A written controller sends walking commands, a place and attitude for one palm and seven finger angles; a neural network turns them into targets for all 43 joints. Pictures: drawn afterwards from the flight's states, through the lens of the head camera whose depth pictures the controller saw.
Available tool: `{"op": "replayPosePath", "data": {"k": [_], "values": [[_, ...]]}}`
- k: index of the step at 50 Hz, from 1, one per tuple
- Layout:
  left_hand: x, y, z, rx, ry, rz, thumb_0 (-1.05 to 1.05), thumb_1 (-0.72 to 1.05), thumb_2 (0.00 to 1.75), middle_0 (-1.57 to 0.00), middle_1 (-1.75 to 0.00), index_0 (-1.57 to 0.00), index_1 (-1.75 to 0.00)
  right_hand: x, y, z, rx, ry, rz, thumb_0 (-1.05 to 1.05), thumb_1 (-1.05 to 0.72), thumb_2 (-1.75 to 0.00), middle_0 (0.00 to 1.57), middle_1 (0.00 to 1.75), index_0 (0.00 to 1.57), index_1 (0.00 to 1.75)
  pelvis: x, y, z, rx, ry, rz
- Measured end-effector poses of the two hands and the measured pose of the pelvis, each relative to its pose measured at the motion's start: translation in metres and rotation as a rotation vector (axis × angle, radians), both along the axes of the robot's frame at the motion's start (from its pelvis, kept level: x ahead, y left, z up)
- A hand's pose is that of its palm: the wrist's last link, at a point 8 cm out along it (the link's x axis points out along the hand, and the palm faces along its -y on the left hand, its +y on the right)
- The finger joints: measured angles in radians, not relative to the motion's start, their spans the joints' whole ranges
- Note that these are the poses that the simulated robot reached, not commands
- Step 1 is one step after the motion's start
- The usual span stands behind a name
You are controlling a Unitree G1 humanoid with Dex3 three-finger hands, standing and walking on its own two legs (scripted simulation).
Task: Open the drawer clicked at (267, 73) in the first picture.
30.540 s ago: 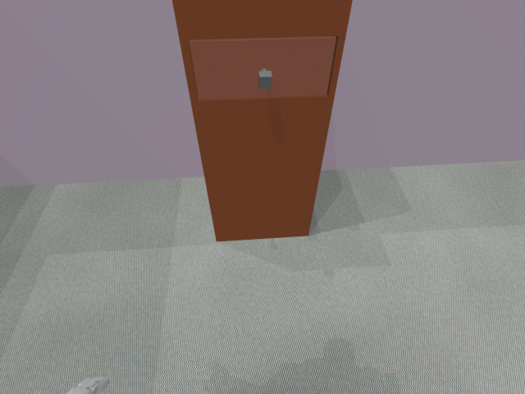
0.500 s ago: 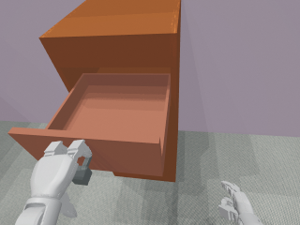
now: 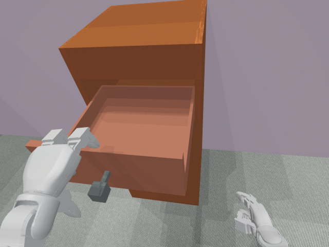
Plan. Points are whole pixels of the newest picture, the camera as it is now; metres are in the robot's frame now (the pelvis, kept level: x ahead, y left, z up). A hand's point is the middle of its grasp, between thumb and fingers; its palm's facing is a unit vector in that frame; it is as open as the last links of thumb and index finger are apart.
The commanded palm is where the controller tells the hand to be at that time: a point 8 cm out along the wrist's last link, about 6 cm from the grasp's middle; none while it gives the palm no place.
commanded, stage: lift the hand off the handle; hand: left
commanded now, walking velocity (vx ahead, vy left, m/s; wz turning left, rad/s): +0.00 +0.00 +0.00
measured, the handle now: (102, 184) +0.23 +0.21 +0.05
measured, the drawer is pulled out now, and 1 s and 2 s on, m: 0.29 0.29 0.29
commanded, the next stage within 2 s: draw the hand back to the body in 0.46 s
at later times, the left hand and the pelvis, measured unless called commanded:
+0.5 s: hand (60, 158) +0.20 +0.22 +0.20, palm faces +0.21 -0.08 -0.97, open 13.8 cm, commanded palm +0.15 +0.22 +0.25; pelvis -0.02 +0.00 +0.00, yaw +1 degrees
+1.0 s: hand (59, 172) +0.18 +0.23 +0.18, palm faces +0.10 -0.10 -0.99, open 13.8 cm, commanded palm +0.14 +0.24 +0.25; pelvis -0.01 -0.01 +0.00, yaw +1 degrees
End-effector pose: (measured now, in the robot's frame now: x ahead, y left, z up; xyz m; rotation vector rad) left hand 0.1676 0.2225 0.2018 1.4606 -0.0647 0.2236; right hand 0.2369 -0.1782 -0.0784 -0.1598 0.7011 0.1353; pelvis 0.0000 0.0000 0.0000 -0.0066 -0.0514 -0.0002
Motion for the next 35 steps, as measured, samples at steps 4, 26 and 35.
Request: {"op": "replayPosePath", "data": {"k": [4, 26, 35], "values": [[0.002, 0.003, 0.012, -0.003, -0.015, 0.013, 0.0, -0.49, 0.3, -0.34, -1.21, -0.35, -1.22, -0.002, -0.002, 0.002, 0.009, 0.001, -0.004, 0.01, -0.9, -0.9, 0.2, 0.3, 0.2, 0.3, -0.002, 0.0, 0.001, 0.001, -0.005, 0.001], [-0.001, 0.002, 0.046, 0.009, -0.008, -0.02, 0.0, -0.5, 0.3, -0.32, -1.2, -0.32, -1.2, -0.012, -0.012, 0.0, 0.039, -0.026, -0.013, 0.02, -0.9, -0.9, 0.2, 0.3, 0.2, 0.3, -0.017, -0.005, -0.001, 0.007, -0.005, 0.011], [-0.004, -0.016, 0.034, 0.034, 0.018, -0.12, 0.0, -0.5, 0.3, -0.33, -1.2, -0.33, -1.2, -0.02, -0.011, -0.004, 0.027, -0.033, 0.003, 0.02, -0.9, -0.9, 0.2, 0.3, 0.2, 0.3, -0.018, -0.007, -0.003, 0.004, 0.003, 0.014]]}}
